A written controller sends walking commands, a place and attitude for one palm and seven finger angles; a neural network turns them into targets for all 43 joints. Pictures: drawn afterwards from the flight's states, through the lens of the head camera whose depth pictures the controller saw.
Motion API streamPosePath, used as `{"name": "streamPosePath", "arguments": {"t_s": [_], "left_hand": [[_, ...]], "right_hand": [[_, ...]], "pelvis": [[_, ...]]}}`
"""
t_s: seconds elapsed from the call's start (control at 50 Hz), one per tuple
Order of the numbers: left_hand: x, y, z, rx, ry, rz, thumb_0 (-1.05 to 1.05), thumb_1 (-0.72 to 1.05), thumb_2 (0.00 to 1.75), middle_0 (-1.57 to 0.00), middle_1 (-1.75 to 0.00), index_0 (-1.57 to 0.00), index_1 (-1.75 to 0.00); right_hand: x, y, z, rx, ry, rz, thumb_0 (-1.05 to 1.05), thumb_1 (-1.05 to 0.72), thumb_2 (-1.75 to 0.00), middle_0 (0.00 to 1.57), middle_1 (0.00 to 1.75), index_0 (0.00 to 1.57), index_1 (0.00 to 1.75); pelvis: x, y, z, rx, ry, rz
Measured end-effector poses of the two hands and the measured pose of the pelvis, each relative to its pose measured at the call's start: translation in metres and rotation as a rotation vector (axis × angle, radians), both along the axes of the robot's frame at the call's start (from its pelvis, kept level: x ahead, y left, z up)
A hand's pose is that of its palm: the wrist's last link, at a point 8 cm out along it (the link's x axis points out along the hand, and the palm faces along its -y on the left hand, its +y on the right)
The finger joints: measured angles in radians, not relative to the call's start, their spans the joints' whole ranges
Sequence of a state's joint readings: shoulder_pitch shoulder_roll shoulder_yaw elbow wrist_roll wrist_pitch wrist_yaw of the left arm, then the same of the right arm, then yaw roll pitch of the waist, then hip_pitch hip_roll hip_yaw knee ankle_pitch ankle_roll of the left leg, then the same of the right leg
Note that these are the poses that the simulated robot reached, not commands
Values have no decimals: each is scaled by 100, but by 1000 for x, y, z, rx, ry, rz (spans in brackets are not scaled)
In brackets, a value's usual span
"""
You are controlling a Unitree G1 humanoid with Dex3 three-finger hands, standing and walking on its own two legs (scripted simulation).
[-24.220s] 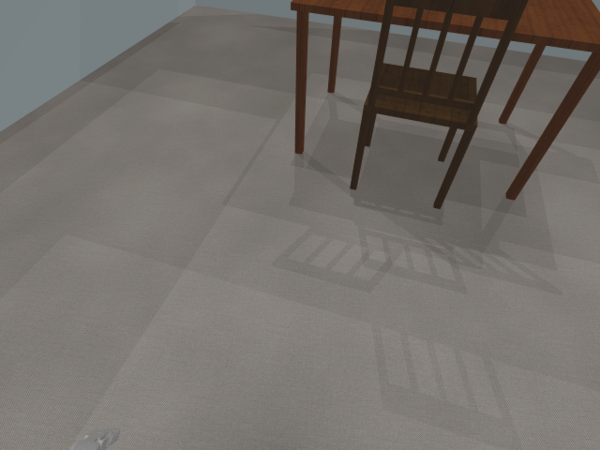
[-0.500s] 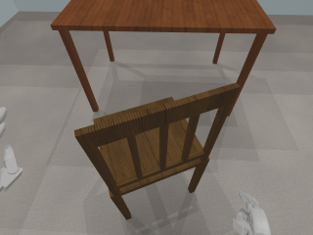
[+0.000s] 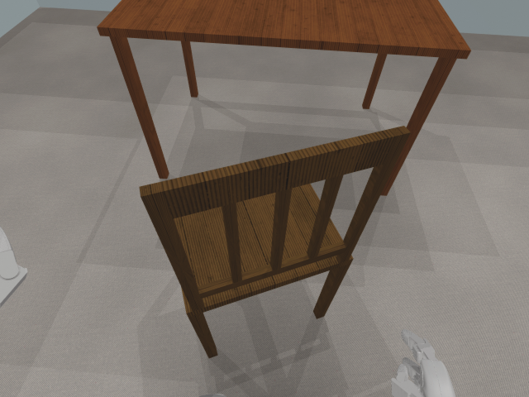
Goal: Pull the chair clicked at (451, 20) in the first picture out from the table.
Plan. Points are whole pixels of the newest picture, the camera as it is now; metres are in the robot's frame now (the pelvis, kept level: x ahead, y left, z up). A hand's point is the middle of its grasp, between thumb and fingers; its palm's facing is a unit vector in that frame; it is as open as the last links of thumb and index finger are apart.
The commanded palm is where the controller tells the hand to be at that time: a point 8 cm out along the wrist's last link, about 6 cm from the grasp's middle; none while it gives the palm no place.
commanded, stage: step back with the hand held close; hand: left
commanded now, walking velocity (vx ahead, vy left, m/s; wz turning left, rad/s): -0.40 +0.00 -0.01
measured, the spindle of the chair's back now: (279, 232) +0.42 +0.00 -0.07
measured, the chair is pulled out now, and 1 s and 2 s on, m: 0.55 0.55 0.55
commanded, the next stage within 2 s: stop stepping back and stand still in 0.90 s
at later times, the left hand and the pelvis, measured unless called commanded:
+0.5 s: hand (45, 302) +0.17 +0.22 +0.18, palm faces +0.39 -0.77 -0.50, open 7.4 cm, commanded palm +0.10 +0.28 +0.19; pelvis -0.03 -0.02 +0.00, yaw +1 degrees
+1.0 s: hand out of the picture +0.08 +0.19 +0.18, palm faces +0.35 -0.77 -0.53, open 7.4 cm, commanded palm +0.00 +0.24 +0.19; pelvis -0.15 -0.06 +0.00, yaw -1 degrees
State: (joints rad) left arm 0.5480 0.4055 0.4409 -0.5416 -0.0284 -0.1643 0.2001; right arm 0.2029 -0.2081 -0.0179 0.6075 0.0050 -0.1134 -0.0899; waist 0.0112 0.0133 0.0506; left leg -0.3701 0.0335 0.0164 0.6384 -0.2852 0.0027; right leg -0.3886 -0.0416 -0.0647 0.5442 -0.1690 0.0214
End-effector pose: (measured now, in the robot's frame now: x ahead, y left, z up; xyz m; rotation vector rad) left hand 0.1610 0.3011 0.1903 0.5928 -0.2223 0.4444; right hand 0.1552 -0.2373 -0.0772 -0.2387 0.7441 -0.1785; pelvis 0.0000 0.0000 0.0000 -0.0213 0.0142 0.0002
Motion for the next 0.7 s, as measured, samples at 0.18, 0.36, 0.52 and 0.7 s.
{"name": "streamPosePath", "arguments": {"t_s": [0.18,0.36,0.52,0.7], "left_hand": [[1,4,0,34,3,-49,1,88,90,-22,-30,-22,-30],[-12,-8,4,58,-37,-44,1,89,90,-21,-30,-21,-30],[-29,-41,8,32,-13,-114,1,88,90,-22,-30,-22,-30],[-63,-11,0,65,38,-73,1,88,90,-22,-30,-22,-30]], "right_hand": [[-2,-1,5,-37,13,-17,1,-90,-90,20,30,20,30],[3,3,-4,4,-15,50,1,-90,-90,20,30,20,30],[-14,-14,-2,30,7,29,1,-90,-90,20,30,20,30],[-53,-23,12,-42,17,-15,1,-90,-90,20,30,20,30]], "pelvis": [[-7,7,0,-2,23,2],[-17,-11,-4,-3,21,1],[-37,-24,4,15,26,10],[-68,-16,4,26,36,20]]}}
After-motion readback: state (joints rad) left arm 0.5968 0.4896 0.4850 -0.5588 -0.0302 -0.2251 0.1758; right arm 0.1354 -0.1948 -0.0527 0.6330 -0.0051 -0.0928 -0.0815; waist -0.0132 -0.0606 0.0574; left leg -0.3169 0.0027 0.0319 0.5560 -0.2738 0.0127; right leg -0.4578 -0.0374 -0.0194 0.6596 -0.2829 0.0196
